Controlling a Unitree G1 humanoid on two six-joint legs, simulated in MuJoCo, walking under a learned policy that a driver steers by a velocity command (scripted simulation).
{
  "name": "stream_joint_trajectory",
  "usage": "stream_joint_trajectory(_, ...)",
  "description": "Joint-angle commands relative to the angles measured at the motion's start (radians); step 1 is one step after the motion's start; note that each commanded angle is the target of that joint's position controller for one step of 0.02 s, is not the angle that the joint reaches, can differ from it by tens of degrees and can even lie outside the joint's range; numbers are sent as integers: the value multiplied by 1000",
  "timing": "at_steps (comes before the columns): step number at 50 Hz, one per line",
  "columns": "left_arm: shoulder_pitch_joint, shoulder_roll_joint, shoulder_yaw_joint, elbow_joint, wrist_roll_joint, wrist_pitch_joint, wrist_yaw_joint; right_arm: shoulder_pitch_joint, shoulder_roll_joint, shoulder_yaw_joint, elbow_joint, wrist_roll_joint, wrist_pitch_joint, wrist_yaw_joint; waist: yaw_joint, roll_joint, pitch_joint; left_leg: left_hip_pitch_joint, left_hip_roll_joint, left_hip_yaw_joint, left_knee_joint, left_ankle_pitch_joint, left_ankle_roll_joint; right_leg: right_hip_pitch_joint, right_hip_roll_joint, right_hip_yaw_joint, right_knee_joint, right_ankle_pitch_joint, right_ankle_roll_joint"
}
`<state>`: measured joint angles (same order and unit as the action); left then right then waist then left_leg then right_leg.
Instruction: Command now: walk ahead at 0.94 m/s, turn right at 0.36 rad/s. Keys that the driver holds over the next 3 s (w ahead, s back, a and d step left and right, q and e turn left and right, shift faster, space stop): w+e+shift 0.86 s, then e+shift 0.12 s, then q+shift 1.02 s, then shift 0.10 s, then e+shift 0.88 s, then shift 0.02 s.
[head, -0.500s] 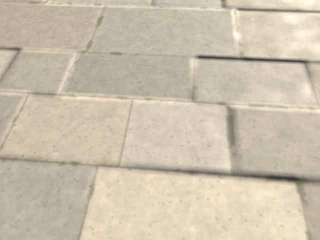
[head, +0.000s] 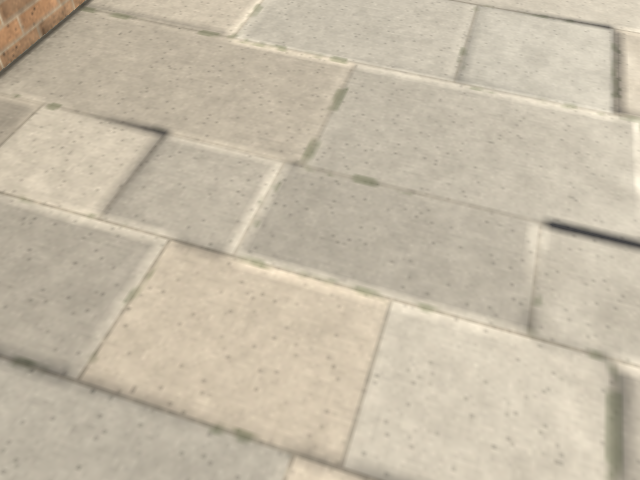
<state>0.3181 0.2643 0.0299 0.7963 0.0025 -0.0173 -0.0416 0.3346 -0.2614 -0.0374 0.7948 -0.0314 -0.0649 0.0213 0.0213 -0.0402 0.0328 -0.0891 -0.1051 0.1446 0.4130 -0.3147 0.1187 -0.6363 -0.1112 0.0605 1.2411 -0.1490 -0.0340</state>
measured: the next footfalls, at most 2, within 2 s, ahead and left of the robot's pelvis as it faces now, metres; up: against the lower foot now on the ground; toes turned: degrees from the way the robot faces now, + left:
right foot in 0.26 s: +0.39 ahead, -0.03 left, +0.00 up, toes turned -15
left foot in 0.64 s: +0.82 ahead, +0.06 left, +0.00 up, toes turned -35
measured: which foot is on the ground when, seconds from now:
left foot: down 0.00-0.26, up 0.28-0.62, down 0.64-1.00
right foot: up 0.00-0.24, down 0.26-0.64, up 0.66-1.00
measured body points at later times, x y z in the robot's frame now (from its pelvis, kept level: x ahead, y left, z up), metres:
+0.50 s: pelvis +0.43 +0.00 +0.00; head +0.45 +0.00 +0.45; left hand +0.49 +0.27 -0.14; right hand +0.61 -0.27 -0.04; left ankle +0.64 +0.15 -0.67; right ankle +0.35 -0.02 -0.73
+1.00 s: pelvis +0.84 -0.13 -0.01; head +0.87 -0.16 +0.43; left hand +1.19 -0.22 -0.05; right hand +0.57 -0.24 -0.13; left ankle +0.80 +0.09 -0.73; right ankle +0.92 -0.31 -0.69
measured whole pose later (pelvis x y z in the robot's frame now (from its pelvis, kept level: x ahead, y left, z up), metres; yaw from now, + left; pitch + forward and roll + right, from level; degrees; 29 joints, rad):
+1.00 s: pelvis +0.84 -0.13 -0.01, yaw -51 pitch +2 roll +2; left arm -0.09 0.32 0.02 0.56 0.02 -0.02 -0.10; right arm 0.53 -0.28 -0.03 0.90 -0.01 -0.09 -0.02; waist -0.09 -0.06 0.05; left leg 0.14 0.02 0.27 0.30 -0.43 -0.06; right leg -0.75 -0.01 -0.12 0.80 -0.04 -0.10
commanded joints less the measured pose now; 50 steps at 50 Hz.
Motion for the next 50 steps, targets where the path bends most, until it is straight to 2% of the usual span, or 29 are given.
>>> stream_joint_trajectory(1,-18,60,21,-17,-15,11,-11,1,-96,-24,-27,7,-51,9,-7,90,129,-97,223,-72,-318,375,-143,-76,16,1,-88,136,-22)
stream_joint_trajectory(5,-174,42,3,-60,-8,-10,-25,77,-67,0,22,11,-59,-9,-34,85,129,43,204,62,-324,826,-163,-123,78,-155,-275,240,-63)
stream_joint_trajectory(7,-186,37,-9,-70,-6,-13,-32,54,-89,5,26,15,-56,-28,-6,86,96,81,206,117,-288,1124,-185,-17,122,-246,-409,252,-88)
stream_joint_trajectory(9,-150,73,-5,-65,-2,-2,-31,52,-143,-4,32,13,-55,-62,40,137,21,158,250,127,-169,1490,-199,129,175,-297,-477,243,-109)
stream_joint_trajectory(11,53,147,21,-13,7,18,-24,-2,-205,-21,16,4,-33,-96,164,165,-83,177,295,114,116,1712,-205,357,231,-297,-498,157,-141)
stream_joint_trajectory(12,292,200,49,54,14,25,-15,-97,-231,-30,-15,-9,-19,-101,288,157,-152,59,306,87,403,1680,-200,587,217,-219,-522,102,-196)
stream_joint_trajectory(13,484,247,81,109,-5,18,2,-205,-246,-44,-37,3,-1,-90,404,36,-181,-120,193,94,940,1082,-177,780,137,-84,-664,143,-300)
stream_joint_trajectory(14,411,223,78,148,-30,20,20,-330,-75,4,-81,-17,-14,-54,323,-218,-42,-523,-12,32,1341,-142,-144,838,125,-14,-604,141,-312)
stream_joint_trajectory(15,226,231,60,87,-1,6,22,-174,43,43,-160,-14,-30,-45,70,-158,-60,-770,27,-145,1471,-201,-149,844,40,299,-558,290,-400)
stream_joint_trajectory(16,190,230,68,40,9,7,38,-121,-18,53,-223,-17,-59,-26,59,-123,-206,-844,47,-309,1381,-178,-145,903,-125,674,-848,-213,-499)
stream_joint_trajectory(17,142,175,63,23,23,6,48,-140,-97,47,-205,-33,-76,-16,22,77,-68,-840,105,-302,1223,-88,-119,718,-136,731,-1039,-472,-440)
stream_joint_trajectory(18,76,165,59,20,23,-2,50,-159,-121,39,-194,-47,-66,-13,-34,145,21,-778,141,-282,1116,-61,-127,552,-93,656,-1077,-483,-383)
stream_joint_trajectory(19,58,183,58,11,25,-20,53,-145,-118,47,-190,-59,-43,-14,-69,142,74,-731,165,-275,1027,-64,-148,433,-59,610,-1084,-428,-373)
stream_joint_trajectory(21,29,179,53,2,15,-57,49,-223,-115,58,-215,-56,0,-12,-83,170,151,-562,219,-224,765,11,-194,157,39,453,-1131,-324,-342)
stream_joint_trajectory(25,49,211,82,1,-1,-77,31,-377,-56,81,-268,8,6,2,18,53,84,-300,200,-155,299,329,-201,135,144,281,-1094,-24,-256)
stream_joint_trajectory(28,95,229,99,3,-2,-69,20,-389,-90,66,-273,15,-4,-6,66,-6,12,-272,149,-155,148,362,-178,357,115,314,-988,158,-204)
stream_joint_trajectory(30,88,254,108,-4,8,-65,25,-274,-151,36,-240,12,-17,-21,11,-17,-80,-136,99,-164,99,226,-161,460,106,332,-808,357,-160)
stream_joint_trajectory(31,48,276,112,-10,12,-68,21,-101,-194,12,-198,10,-24,-33,-100,16,-179,53,96,-152,97,158,-149,437,143,290,-592,429,-131)
stream_joint_trajectory(32,-14,236,101,-35,10,-81,21,136,-262,-21,-150,-9,-32,-51,-222,57,-293,308,210,-245,141,-14,-125,280,187,238,-290,318,-109)
stream_joint_trajectory(33,-60,53,53,-98,3,-93,30,290,-345,-43,-120,-46,-33,-65,-239,321,-355,498,492,-612,21,-404,-117,7,264,149,44,-384,-103)
stream_joint_trajectory(34,60,39,29,-152,-34,-87,25,132,-386,-59,-138,-43,-21,-56,-83,542,-417,483,617,-1134,-218,-559,-16,-181,247,87,206,-345,-98)
stream_joint_trajectory(35,-11,119,36,-108,-1,-57,34,-10,-249,-42,-175,-36,-13,-49,-82,282,-244,337,552,-961,-203,-650,-8,-231,144,48,244,-220,-100)
stream_joint_trajectory(36,-72,137,43,-115,18,-47,20,-45,-178,-26,-170,-25,-8,-43,-85,165,-152,218,493,-733,-171,-444,-24,-212,108,18,183,-146,-90)
stream_joint_trajectory(37,-107,132,44,-118,25,-37,4,-38,-149,-19,-145,-29,-7,-38,-75,112,-104,141,442,-574,-166,-237,-44,-179,75,16,143,-121,-75)
stream_joint_trajectory(40,-188,61,22,-173,36,0,-33,77,-62,2,-34,-3,-30,-27,-58,149,-30,76,366,-297,-173,101,-95,-201,27,10,122,-83,-67)
stream_joint_trajectory(43,-263,55,2,-242,34,13,-42,59,-88,-5,-16,3,-58,-14,-19,144,0,15,378,-142,-222,341,-88,-202,22,-26,45,22,-62)
stream_joint_trajectory(46,-369,54,-12,-279,40,8,-52,21,-100,-5,-1,8,-65,-26,-3,79,104,-49,314,38,-239,660,-102,-103,57,-140,-282,113,-53)
stream_joint_trajectory(49,-324,54,-15,-248,41,1,-65,62,-190,-26,10,17,-58,-44,17,112,48,-7,287,118,-89,1082,-132,167,178,-270,-518,153,-83)
stream_joint_trajectory(50,-255,111,23,-264,-55,-25,-55,8,-355,-76,-44,64,-53,-79,66,222,-30,4,304,58,5,1251,-143,289,180,-182,-528,148,-78)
